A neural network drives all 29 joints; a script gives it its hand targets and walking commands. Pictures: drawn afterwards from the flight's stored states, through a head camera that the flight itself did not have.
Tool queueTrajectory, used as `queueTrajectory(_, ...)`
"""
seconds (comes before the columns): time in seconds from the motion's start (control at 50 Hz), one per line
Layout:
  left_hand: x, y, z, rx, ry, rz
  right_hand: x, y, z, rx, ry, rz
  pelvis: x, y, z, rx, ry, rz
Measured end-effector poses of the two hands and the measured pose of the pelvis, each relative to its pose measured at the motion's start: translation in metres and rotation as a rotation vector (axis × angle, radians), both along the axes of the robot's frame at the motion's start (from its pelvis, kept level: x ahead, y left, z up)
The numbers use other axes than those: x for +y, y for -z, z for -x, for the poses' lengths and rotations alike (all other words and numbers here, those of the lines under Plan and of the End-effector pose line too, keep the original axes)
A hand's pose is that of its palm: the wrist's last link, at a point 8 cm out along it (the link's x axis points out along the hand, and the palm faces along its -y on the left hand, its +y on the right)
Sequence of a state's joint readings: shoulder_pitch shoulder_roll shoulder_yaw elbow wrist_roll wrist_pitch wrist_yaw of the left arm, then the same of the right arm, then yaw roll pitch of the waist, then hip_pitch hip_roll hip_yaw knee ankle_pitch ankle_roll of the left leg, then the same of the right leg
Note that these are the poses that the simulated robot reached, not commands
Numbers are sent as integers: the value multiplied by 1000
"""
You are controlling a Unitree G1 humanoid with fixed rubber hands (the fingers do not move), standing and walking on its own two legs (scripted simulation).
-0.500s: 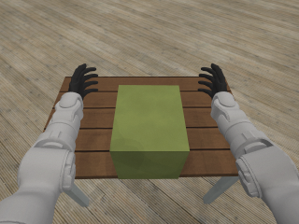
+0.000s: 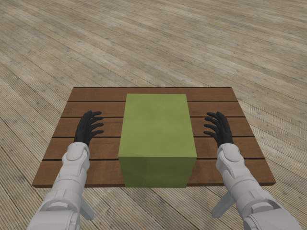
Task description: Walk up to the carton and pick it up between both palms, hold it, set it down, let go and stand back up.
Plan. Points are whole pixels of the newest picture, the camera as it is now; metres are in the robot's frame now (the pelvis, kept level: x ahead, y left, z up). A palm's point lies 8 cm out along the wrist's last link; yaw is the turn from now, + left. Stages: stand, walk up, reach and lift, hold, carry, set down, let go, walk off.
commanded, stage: set down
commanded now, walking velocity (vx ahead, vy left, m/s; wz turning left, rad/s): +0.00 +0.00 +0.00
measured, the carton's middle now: (156, 140) +0.42 +0.03 -0.07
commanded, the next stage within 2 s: let go in 1.74 s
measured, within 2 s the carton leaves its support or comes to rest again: neither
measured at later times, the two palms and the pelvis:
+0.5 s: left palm (78, 176) +0.26 +0.24 -0.02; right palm (224, 178) +0.27 -0.16 -0.02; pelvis -0.01 +0.00 +0.00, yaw +0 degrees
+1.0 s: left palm (78, 197) +0.21 +0.24 -0.05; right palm (231, 202) +0.21 -0.17 -0.05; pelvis +0.01 +0.00 -0.01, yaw +0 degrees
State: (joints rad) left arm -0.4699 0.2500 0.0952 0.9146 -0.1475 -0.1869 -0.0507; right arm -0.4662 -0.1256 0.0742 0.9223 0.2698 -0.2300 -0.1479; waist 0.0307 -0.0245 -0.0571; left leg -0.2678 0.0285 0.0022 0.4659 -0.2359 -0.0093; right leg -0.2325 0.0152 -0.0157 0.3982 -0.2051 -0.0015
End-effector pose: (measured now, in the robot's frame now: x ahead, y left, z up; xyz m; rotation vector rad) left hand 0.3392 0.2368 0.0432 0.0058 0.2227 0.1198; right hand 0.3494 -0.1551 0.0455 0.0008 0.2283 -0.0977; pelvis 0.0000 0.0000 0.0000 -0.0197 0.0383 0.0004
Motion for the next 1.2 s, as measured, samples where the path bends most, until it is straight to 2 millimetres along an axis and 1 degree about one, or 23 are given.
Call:
queueTrajectory(0.16,6,24,28,23,-25,-5,4,27,28,35,-3,-14,1,2,4,-20,-3,-1)
queueTrajectory(0.4,7,49,65,21,-26,-6,-1,50,62,29,-1,-7,2,4,7,-41,-4,-2)
queueTrajectory(0.52,6,62,87,31,-18,-15,-4,65,86,41,8,-10,2,5,5,-58,-4,-1)
queueTrajectory(0.62,5,72,101,46,-17,-15,-6,73,100,43,6,-3,2,6,4,-65,-4,-2)
queueTrajectory(0.76,4,76,114,37,-6,-30,-10,81,118,41,6,-1,2,7,0,-81,-1,0)
queueTrajectory(0.86,5,83,123,71,-4,-31,-12,86,130,57,4,8,2,8,-3,-97,-1,-3)
queueTrajectory(0.96,4,89,127,125,-6,-40,-16,92,135,101,-7,26,2,7,-7,-111,5,-3)
queueTrajectory(1.2,-4,93,137,225,13,-61,-33,94,145,161,-2,60,1,1,-18,-143,15,-6)
